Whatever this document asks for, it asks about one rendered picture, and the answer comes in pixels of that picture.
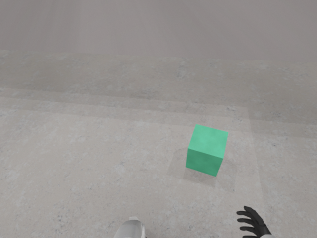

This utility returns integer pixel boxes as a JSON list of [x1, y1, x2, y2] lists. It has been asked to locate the robot right hand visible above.
[[236, 206, 272, 238]]

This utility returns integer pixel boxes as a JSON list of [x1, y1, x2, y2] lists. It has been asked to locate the carton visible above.
[[186, 124, 229, 177]]

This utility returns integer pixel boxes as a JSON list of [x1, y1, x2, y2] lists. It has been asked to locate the robot left thigh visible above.
[[113, 220, 146, 238]]

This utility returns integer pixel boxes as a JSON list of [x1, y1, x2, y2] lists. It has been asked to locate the left robot shin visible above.
[[129, 216, 139, 221]]

